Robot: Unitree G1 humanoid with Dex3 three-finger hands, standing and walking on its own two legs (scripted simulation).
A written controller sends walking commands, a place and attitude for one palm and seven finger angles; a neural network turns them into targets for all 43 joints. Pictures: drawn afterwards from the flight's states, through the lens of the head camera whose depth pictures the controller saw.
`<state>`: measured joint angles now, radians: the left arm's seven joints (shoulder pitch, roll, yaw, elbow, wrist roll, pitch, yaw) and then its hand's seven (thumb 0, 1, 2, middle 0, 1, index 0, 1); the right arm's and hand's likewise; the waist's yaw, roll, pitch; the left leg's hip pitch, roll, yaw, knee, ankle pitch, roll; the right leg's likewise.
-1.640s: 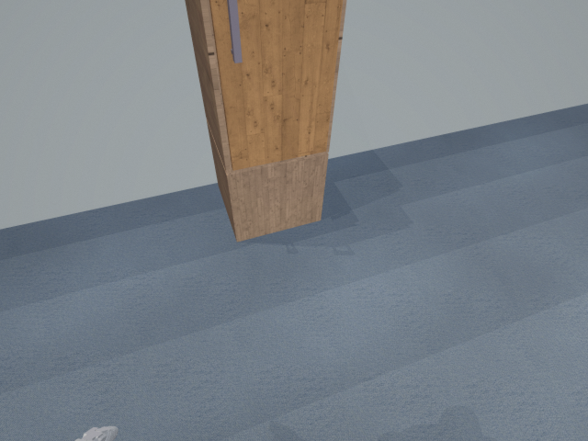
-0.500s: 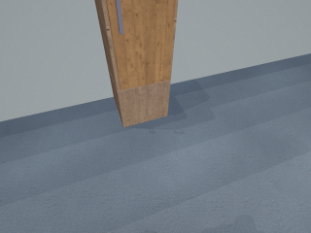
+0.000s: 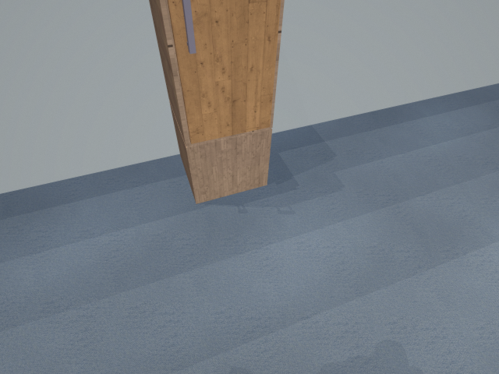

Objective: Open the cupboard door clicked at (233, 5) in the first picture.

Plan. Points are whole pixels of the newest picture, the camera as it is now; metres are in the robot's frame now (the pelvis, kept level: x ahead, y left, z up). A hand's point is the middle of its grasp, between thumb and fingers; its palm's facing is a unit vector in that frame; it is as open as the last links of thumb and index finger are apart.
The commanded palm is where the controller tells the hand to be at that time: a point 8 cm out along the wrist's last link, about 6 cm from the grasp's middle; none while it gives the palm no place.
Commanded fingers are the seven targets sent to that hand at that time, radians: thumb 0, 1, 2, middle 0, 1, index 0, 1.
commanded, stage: walk to a spot facing it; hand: left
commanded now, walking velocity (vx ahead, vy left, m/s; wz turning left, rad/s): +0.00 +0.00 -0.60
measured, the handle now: (187, 20) +1.01 +0.26 +0.14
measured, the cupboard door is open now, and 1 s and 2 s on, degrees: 0 0 0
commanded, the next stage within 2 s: none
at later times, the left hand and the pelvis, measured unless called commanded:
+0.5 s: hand out of the picture +0.04 +0.15 -0.17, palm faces -0.18 -0.95 -0.25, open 7.4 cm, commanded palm none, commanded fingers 0.00 0.90 0.90 -0.20 -0.30 -0.20 -0.30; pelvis -0.02 -0.04 -0.01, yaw -14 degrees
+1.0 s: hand (160, 343) +0.21 +0.20 -0.20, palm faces -0.41 -0.90 -0.17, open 7.4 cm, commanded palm none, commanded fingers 0.00 0.90 0.90 -0.20 -0.30 -0.20 -0.30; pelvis +0.14 +0.01 -0.01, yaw -31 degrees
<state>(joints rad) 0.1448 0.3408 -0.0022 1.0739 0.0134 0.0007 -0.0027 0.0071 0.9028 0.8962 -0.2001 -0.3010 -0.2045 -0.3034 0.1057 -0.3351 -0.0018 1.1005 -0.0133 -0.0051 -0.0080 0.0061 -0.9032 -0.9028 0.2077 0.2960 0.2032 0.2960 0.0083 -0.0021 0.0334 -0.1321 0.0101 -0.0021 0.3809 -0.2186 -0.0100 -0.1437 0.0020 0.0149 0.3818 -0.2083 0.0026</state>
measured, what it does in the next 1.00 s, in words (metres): walks ahead, turning right: left foot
